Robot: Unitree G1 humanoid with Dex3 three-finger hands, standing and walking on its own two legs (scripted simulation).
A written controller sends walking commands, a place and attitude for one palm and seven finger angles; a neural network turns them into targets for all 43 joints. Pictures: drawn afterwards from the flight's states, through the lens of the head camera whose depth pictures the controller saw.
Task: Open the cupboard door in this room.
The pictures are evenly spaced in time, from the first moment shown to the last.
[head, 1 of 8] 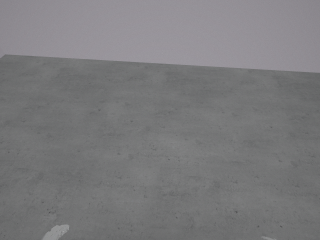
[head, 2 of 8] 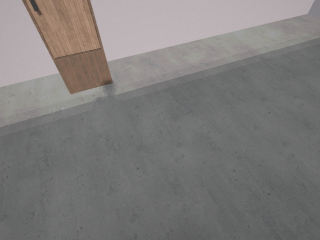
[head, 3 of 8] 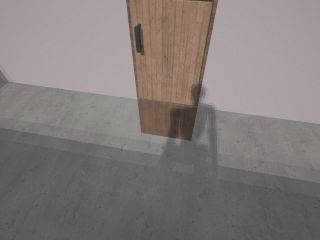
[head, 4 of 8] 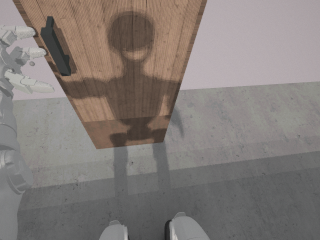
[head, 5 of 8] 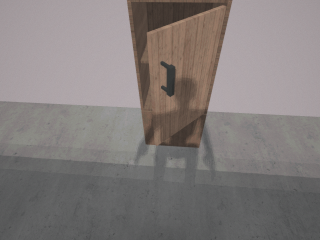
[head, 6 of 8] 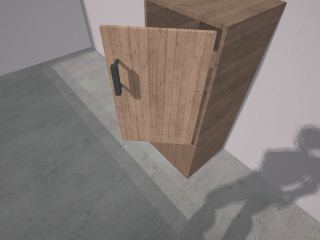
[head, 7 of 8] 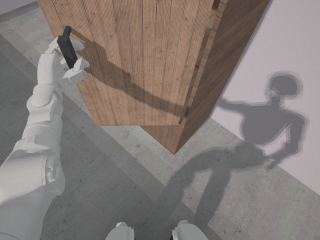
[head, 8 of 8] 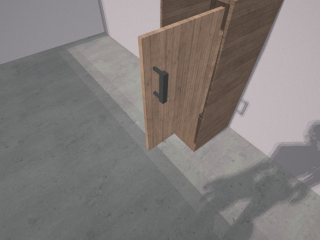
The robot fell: no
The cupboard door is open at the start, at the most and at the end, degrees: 0 91 91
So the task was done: yes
